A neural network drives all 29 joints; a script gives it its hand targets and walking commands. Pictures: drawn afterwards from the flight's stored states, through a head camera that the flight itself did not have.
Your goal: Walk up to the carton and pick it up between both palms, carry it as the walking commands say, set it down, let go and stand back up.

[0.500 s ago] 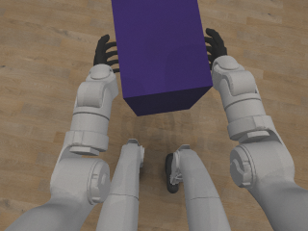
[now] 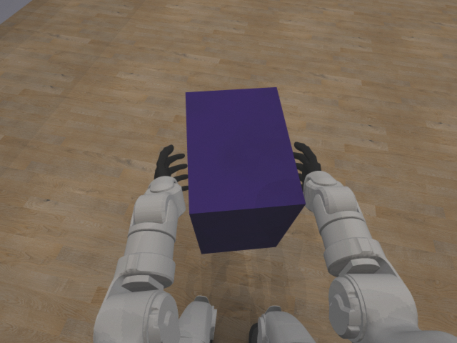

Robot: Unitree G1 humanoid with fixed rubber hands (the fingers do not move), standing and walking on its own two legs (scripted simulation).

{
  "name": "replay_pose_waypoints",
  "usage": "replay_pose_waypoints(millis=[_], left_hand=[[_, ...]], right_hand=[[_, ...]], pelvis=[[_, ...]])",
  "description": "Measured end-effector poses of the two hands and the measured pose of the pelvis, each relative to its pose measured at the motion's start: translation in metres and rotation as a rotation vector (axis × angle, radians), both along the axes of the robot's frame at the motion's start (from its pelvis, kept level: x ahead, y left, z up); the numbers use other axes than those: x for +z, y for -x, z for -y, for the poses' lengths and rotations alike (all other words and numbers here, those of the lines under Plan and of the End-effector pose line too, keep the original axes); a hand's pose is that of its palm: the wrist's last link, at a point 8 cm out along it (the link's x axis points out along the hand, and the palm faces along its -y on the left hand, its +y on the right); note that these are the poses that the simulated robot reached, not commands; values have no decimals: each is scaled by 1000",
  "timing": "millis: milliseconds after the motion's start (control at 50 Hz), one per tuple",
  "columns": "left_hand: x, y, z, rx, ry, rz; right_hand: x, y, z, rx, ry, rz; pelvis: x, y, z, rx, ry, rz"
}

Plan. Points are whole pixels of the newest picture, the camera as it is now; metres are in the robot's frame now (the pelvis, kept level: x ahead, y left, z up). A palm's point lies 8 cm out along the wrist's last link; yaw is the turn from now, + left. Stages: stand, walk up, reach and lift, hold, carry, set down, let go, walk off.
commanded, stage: reach and lift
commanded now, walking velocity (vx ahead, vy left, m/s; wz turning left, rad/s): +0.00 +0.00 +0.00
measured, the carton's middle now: (235, 178) +0.44 +0.02 -0.03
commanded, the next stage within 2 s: hold in 1.46 s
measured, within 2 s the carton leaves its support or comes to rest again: neither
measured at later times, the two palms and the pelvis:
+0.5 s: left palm (162, 169) +0.38 +0.14 +0.08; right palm (319, 165) +0.40 -0.12 +0.08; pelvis +0.07 -0.01 +0.04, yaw +1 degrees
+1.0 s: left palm (158, 166) +0.37 +0.14 +0.11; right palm (324, 165) +0.39 -0.12 +0.10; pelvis +0.06 +0.00 +0.04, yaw +2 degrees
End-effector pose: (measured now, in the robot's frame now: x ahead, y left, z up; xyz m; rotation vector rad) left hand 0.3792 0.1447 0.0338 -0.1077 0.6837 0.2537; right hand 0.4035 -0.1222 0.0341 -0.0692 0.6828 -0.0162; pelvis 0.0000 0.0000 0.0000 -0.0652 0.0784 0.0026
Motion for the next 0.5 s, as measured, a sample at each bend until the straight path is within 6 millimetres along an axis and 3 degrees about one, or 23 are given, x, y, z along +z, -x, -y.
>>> replay_pose_waypoints(millis=[80,200,320,500], left_hand=[[24,-3,-2,12,10,21],[42,-10,-3,17,3,37],[45,-11,0,-10,-38,-6],[48,0,2,-61,-89,-63]], right_hand=[[21,-1,-2,-12,-20,16],[39,-9,-3,-1,-14,32],[43,-14,0,2,-18,-7],[45,-1,1,20,17,-54]], pelvis=[[7,-12,2,-1,-7,-22],[17,-25,6,4,-15,-10],[29,-46,7,10,-20,-5],[40,-67,6,19,-25,12]])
